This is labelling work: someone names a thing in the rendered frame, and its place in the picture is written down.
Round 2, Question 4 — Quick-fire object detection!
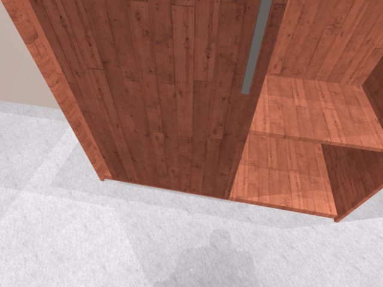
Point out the handle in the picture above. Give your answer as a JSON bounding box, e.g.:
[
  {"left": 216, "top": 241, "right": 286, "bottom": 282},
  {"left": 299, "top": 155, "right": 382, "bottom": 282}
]
[{"left": 241, "top": 0, "right": 272, "bottom": 94}]

